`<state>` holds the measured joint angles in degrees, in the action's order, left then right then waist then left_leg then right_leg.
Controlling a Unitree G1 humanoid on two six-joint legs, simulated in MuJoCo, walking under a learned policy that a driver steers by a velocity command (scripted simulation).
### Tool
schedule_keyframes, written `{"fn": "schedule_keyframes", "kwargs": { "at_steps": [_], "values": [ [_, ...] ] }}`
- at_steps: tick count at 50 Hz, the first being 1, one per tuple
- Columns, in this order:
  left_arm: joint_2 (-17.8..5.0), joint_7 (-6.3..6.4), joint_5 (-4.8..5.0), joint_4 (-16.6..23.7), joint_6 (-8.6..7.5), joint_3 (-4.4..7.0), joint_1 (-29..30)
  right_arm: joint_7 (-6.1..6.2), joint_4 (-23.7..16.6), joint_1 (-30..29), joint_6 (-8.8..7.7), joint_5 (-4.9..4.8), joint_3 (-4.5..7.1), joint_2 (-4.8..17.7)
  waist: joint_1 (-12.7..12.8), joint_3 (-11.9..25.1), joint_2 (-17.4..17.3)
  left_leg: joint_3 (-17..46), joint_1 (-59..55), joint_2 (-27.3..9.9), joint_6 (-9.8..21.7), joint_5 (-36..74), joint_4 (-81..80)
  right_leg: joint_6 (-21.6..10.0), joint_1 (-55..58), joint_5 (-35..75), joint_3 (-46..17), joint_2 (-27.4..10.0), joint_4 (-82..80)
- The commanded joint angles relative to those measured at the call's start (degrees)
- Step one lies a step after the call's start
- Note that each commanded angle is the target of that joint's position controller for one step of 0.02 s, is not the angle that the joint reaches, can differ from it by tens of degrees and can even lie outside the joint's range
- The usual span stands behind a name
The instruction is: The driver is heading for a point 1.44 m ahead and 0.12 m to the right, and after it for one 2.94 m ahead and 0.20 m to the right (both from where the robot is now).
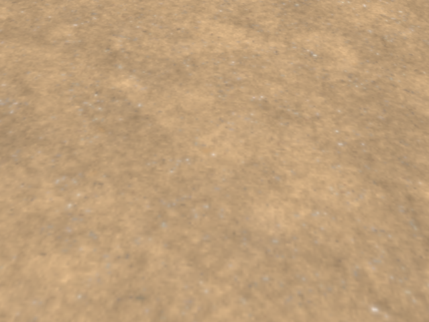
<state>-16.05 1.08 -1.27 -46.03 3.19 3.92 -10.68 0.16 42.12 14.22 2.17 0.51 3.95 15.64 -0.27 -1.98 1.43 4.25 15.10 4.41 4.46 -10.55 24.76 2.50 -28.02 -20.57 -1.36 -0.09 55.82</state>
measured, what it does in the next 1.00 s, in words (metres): walks ahead: right foot, then left foot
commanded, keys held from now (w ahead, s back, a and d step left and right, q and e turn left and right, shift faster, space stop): q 0.08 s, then no key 0.34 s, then w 0.58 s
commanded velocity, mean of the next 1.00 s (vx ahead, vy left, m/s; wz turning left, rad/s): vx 0.18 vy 0.00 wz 0.18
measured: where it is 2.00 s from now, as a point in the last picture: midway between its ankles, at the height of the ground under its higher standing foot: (209, 254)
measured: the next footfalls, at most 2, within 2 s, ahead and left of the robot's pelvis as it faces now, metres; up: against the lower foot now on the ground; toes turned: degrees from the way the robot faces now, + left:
right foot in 0.22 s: +0.05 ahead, -0.12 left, +0.00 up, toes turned +9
left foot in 0.56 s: -0.03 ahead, +0.07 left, +0.00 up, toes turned +6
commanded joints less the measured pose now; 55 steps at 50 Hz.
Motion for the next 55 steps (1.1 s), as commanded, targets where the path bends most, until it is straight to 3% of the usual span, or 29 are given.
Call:
{"fn": "schedule_keyframes", "kwargs": {
  "at_steps": [1, 6, 8, 10, 11, 12, 13, 14, 15, 17, 21, 22, 24, 26, 28, 29, 30, 31, 33, 37, 42, 45, 47, 48, 49, 50, 51, 52, 55],
  "values": [
    [-3.5, 0.37, 0.24, 4.9, -0.73, 0.37, 2.8, 0.27, -2.8, 3.2, -0.34, 0.3, 2.53, 9.2, -2.1, 4.1, -8.5, 17.7, -10.9, -14.9, 9.8, 12.0, -5.8, 0.1, -5.6, -2.1, -1.2, 0.2, -4.9],
    [-3.8, 0.77, 1.0, 5.8, -1.48, -0.07, 1.0, -0.37, -3.8, 0.6, 0.03, 0.77, 2.79, 9.9, -1.5, 5.6, -8.9, 20.7, -6.7, -14.0, 9.1, 16.4, -3.7, -1.5, 3.8, -3.9, -0.6, 2.1, -13.1],
    [-3.6, 0.97, 1.31, 5.7, -1.8, -0.23, -1.2, -0.5, -3.8, -1.1, 0.18, 0.73, 2.55, 9.4, -0.5, 6.1, -9.2, 21.2, -4.6, -13.1, 7.5, 18.4, -2.6, -2.6, 9.6, -2.7, 0.2, 2.8, -19.2],
    [-2.9, 1.34, 0.91, 4.9, -2.46, -0.52, -4.9, -0.24, -3.8, -3.2, 0.41, -0.08, 2.08, 8.4, 2.1, 5.8, -7.5, 20.3, 0.3, -10.1, 3.5, 12.8, 0.0, -3.9, 19.2, 6.7, 0.3, 2.3, -34.1],
    [-6.1, 1.76, -0.05, 5.4, -2.91, -0.05, -4.3, -0.05, -4.0, -1.9, 0.2, -0.28, 1.32, 5.9, 1.0, 5.3, -0.8, 16.8, 4.7, -6.3, 0.2, 2.3, 4.8, -5.6, 22.5, 5.0, -8.2, -5.8, -40.8],
    [-10.8, 1.69, -0.46, 7.4, -3.02, 0.48, -0.3, 0.15, -4.6, 0.2, -0.06, -0.61, 0.47, 2.8, -1.0, 4.5, 10.6, 6.5, 12.6, 3.7, -2.7, -14.3, 13.4, -10.5, 24.0, 9.7, -24.2, -18.8, -45.4],
    [-10.3, 1.14, -0.65, 6.7, -2.99, 0.62, -0.9, 0.52, -3.9, -0.6, 0.21, 0.9, 1.66, 7.4, 0.3, 3.6, 9.5, 4.1, 9.3, 3.3, -3.4, -22.4, 23.4, -16.3, 16.1, 17.3, -25.3, -22.0, -42.8],
    [-7.0, 0.72, -0.09, 6.9, -3.19, -0.34, 0.7, 0.42, -2.9, 0.1, 0.36, 0.83, 2.01, 8.0, -1.1, 2.4, 5.5, 5.6, 8.0, 2.5, -3.5, -20.2, 28.3, -16.9, 14.5, 19.4, -21.6, -19.2, -42.3],
    [-4.9, 0.51, 0.27, 6.9, -3.37, -0.91, 3.3, 0.16, -1.6, 0.9, 0.51, 0.67, 1.92, 7.2, -2.3, 0.9, 4.0, 5.6, 7.2, 1.9, -4.1, -16.6, 30.6, -15.2, 13.3, 20.1, -16.3, -15.5, -41.7],
    [-4.3, 0.78, 0.27, 6.9, -3.61, -1.2, 4.4, -0.37, -0.2, 2.1, 0.79, 0.72, 1.62, 6.3, -2.5, 1.7, 7.1, 4.4, 7.7, 1.9, -5.4, -13.9, 31.0, -13.1, 17.0, 26.5, -10.4, -11.1, -39.9],
    [-4.5, 0.62, 0.41, 4.4, -3.58, -1.25, 0.1, -0.3, 0.6, -1.1, 1.17, 0.06, 0.01, 3.4, 0.5, 3.6, 6.8, 0.6, 4.5, -0.3, -7.1, -15.3, 18.3, -13.3, 23.5, 31.6, -8.2, -10.3, -36.6],
    [-4.8, 0.39, 0.09, 3.7, -3.42, -1.15, -1.4, -0.17, 1.0, -1.6, 1.24, 0.06, -0.5, 2.8, 1.6, 4.8, 7.6, -1.1, 2.2, -0.7, -6.8, -15.7, 14.0, -13.3, 24.0, 23.8, -8.9, -10.1, -37.6],
    [-7.8, -0.2, -0.4, 2.0, -2.4, 0.16, -4.5, -0.02, 1.4, -2.6, 0.9, 0.51, -0.52, 4.0, 3.1, 2.7, 9.9, -4.8, 1.1, 0.3, -5.5, -17.0, 9.3, -13.9, 22.8, 2.7, -12.4, -9.8, -40.6],
    [-8.3, -0.64, -0.03, 1.1, -1.33, 0.8, -4.7, -0.01, 2.8, -0.9, -0.06, 0.86, -0.82, 3.5, 1.5, -0.7, 8.0, -6.8, -3.8, 0.4, -3.1, -12.8, 0.2, -13.4, 17.7, -10.5, -13.9, -9.5, -41.9],
    [-6.2, -0.57, 0.47, 1.4, -1.54, 0.64, -2.4, 0.5, 5.4, 4.0, -1.57, 1.21, -1.04, 3.4, -1.7, -1.7, 3.6, -3.1, -16.8, -2.2, 0.7, -9.9, -6.6, -10.8, 6.3, -14.7, -12.0, -7.1, -38.5],
    [-3.0, -0.8, 0.44, 3.3, -2.34, -0.16, 1.4, 0.98, 6.6, 9.4, -2.5, 1.74, -0.69, 6.1, -4.5, -0.9, -4.0, 8.2, -24.5, -11.1, 3.3, -18.8, -11.2, -8.7, -3.5, -13.2, -7.0, -3.8, -28.0],
    [-1.4, -1.07, 0.93, 6.2, -3.28, -0.76, 7.0, 0.98, 7.9, 12.9, -2.95, 0.93, 0.96, 11.9, -6.9, -3.9, -15.6, 26.9, -23.0, -21.7, 8.7, -32.2, -19.1, -6.4, -13.1, -7.8, 3.4, 4.1, -17.0],
    [-5.4, -1.12, -0.46, 7.2, -3.9, 0.22, 10.7, 0.94, 8.7, 11.8, -3.46, 1.4, 0.87, 10.6, -6.7, -10.4, -10.3, 28.6, -18.6, -25.1, 11.2, -28.0, -20.8, -6.4, -16.1, -6.2, 1.2, 0.0, -10.3],
    [-5.5, -2.25, -0.15, 4.6, -4.73, 0.6, 5.4, 0.69, 8.1, 7.3, -4.58, 0.89, 0.07, 7.4, -2.7, -8.4, -7.5, 21.1, -20.1, -20.6, 9.5, -20.7, -20.6, -5.7, -15.4, -1.3, 0.2, -1.8, -6.1],
    [-3.6, -3.83, -0.83, 4.1, -4.68, 0.3, 6.0, 0.24, 9.9, 8.5, -6.11, 0.56, -0.43, 5.6, -2.1, -5.1, -8.1, 9.7, -18.7, -15.7, 8.0, -3.4, -19.6, -3.8, -12.3, 5.5, 3.3, -2.5, -4.8],
    [-2.3, -4.35, -0.44, 6.8, -4.47, -0.5, 11.8, 0.05, 12.2, 11.0, -6.65, 0.68, -0.16, 7.2, -3.0, -6.4, -8.8, 5.2, -13.2, -16.1, 6.7, 7.2, -17.9, -4.0, -4.3, 9.8, 5.1, -2.4, -16.3],
    [-3.6, -3.54, -0.32, 6.1, -4.56, 0.06, 8.0, 0.12, 12.9, 10.2, -6.62, 0.53, 0.09, 8.7, -0.7, -5.2, -8.3, 4.1, -11.4, -17.5, 5.1, 17.8, -13.7, -6.3, 5.9, 8.8, 7.0, -0.2, -20.8],
    [-5.6, -2.28, -0.68, 1.4, -5.29, 1.46, -5.6, 0.07, 13.5, 9.6, -6.42, 0.53, 0.04, 8.9, 5.6, 1.6, -4.2, -0.8, -8.4, -13.5, 2.8, 32.3, 4.6, -8.3, 23.6, 8.6, 8.0, 3.1, -26.0],
    [-9.5, -1.39, -1.72, -0.8, -5.99, 2.59, -15.9, -0.02, 12.4, 9.3, -6.44, 0.56, -0.62, 7.1, 9.7, 8.4, 1.4, -3.7, 0.8, -10.0, 1.3, 21.6, 21.8, -10.6, 36.5, -1.0, -2.9, -6.3, -29.4],
    [-16.4, -1.36, -2.0, -2.0, -6.29, 3.69, -20.9, -0.32, 10.4, 13.7, -6.56, -0.62, -2.05, 0.1, 7.7, 15.2, 17.4, -5.7, 16.0, 0.2, -1.0, -16.3, 41.3, -16.1, 45.2, -16.7, -33.7, -22.8, -40.7],
    [-12.9, -1.7, -0.35, -1.9, -6.04, 2.82, -16.2, -0.25, 10.9, 10.7, -6.48, 0.59, -0.79, 5.1, 5.9, 10.5, 8.9, 2.5, 19.6, -1.5, 0.8, -17.1, 47.2, -16.1, 37.8, -19.6, -40.4, -22.1, -45.7],
    [-9.6, -1.85, 0.03, -0.7, -6.08, 1.92, -9.4, -0.72, 10.1, 7.8, -6.56, 0.5, -0.33, 6.0, 3.0, 3.5, 4.6, 1.6, 20.8, -5.1, 1.8, -11.5, 47.6, -15.4, 30.8, -17.3, -31.2, -20.9, -44.8],
    [-6.4, -2.12, -0.01, -0.2, -6.52, 1.05, -5.8, -1.15, 10.0, 5.9, -6.81, 0.47, -0.67, 5.0, 1.8, 0.6, 1.3, 0.5, 19.2, -7.4, 1.8, -7.2, 44.7, -14.7, 25.3, -8.4, -24.2, -18.0, -45.7],
    [-3.3, -1.95, 0.1, -1.8, -7.93, -0.11, -5.3, -1.94, 11.2, 7.1, -5.31, 1.62, -1.1, 2.6, -1.0, 0.4, 2.9, -1.7, 13.8, -9.5, 0.5, -3.9, 40.1, -13.3, 19.6, 7.7, -12.5, -12.8, -47.5]
  ]
}}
